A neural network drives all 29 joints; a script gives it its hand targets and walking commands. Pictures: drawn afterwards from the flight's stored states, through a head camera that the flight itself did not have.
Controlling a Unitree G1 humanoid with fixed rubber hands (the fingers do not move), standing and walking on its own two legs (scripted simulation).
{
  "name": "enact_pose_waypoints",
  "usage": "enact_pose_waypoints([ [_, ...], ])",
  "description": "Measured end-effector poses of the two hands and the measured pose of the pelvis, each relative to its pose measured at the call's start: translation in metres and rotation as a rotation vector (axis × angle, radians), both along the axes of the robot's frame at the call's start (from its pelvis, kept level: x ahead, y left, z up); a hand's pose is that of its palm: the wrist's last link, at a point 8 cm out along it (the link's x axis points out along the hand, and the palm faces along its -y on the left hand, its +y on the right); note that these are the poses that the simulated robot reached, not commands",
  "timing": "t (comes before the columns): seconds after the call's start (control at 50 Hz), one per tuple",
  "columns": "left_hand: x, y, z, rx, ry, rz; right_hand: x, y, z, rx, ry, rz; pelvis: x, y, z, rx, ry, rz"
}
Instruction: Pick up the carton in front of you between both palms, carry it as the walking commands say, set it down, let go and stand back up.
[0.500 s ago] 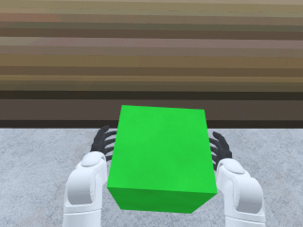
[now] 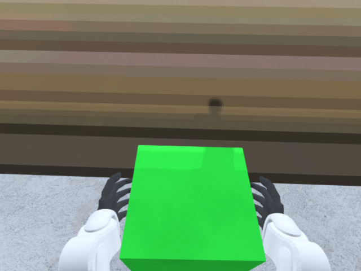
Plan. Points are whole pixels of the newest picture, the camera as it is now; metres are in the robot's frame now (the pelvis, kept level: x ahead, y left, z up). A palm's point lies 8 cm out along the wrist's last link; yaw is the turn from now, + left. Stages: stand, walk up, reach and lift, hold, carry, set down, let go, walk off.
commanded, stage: carry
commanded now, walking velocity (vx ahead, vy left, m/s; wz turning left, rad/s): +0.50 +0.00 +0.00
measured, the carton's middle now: (187, 218) +0.25 +0.02 +0.03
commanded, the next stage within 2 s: none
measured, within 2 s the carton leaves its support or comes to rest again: neither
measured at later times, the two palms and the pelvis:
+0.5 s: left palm (148, 112) +0.56 +0.17 +0.09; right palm (247, 123) +0.53 -0.13 +0.09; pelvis +0.33 +0.03 +0.00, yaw -4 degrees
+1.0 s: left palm (178, 46) +0.98 +0.11 +0.15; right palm (250, 52) +0.97 -0.20 +0.14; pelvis +0.64 -0.03 +0.00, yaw -4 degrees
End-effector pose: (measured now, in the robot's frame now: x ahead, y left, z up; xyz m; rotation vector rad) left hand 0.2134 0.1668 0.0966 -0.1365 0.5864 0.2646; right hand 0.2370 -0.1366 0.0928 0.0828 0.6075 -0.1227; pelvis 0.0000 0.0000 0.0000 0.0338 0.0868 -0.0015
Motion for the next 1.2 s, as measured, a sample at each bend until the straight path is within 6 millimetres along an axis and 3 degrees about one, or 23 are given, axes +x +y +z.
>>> enact_pose_waypoints([
  [0.08,0.061,0.001,-0.005,0.003,-0.016,-0.047,0.048,0.001,-0.004,-0.005,-0.018,-0.033,0.058,0.010,-0.009,-0.005,-0.011,-0.009],
  [0.18,0.148,0.009,-0.037,-0.009,-0.001,-0.110,0.116,0.011,-0.031,-0.003,-0.003,-0.081,0.137,0.030,-0.035,-0.010,-0.039,-0.041],
  [0.24,0.191,0.009,-0.045,-0.009,0.060,-0.156,0.146,0.013,-0.042,0.003,0.057,-0.115,0.171,0.039,-0.031,-0.016,-0.035,-0.064],
  [0.34,0.252,0.000,-0.031,0.001,0.085,-0.231,0.186,0.006,-0.028,0.011,0.083,-0.190,0.225,0.046,-0.008,-0.042,-0.027,-0.091],
  [0.44,0.313,0.000,-0.010,0.005,0.028,-0.219,0.251,0.005,-0.006,0.006,0.026,-0.170,0.285,0.042,0.004,-0.063,-0.028,-0.078],
  [0.58,0.402,-0.008,-0.014,0.001,0.019,-0.150,0.360,-0.005,-0.011,0.007,0.016,-0.103,0.383,0.019,-0.006,-0.047,-0.035,-0.068],
  [0.68,0.501,-0.034,-0.006,0.031,-0.102,-0.139,0.461,-0.033,-0.013,0.016,-0.106,-0.111,0.460,-0.005,-0.033,-0.048,-0.039,-0.049],
  [0.74,0.554,-0.043,-0.005,0.044,-0.081,-0.114,0.521,-0.046,-0.013,-0.022,-0.087,-0.104,0.490,-0.017,-0.032,-0.040,-0.028,-0.046],
  [0.88,0.658,-0.048,0.026,0.011,-0.116,-0.048,0.639,-0.053,0.024,0.035,-0.114,-0.126,0.561,-0.033,-0.008,-0.007,-0.011,-0.049],
  [1.0,0.764,-0.052,0.054,0.028,-0.149,-0.068,0.736,-0.060,0.049,0.011,-0.146,-0.158,0.641,-0.032,-0.002,-0.006,-0.004,-0.067],
  [1.14,0.895,-0.056,0.033,-0.018,-0.127,-0.114,0.851,-0.063,0.043,-0.020,-0.126,-0.213,0.751,-0.018,-0.026,-0.011,0.007,-0.084],
  [1.2,0.947,-0.059,0.015,-0.007,-0.091,-0.128,0.886,-0.065,0.030,0.001,-0.091,-0.241,0.786,-0.013,-0.028,-0.004,0.017,-0.073],
])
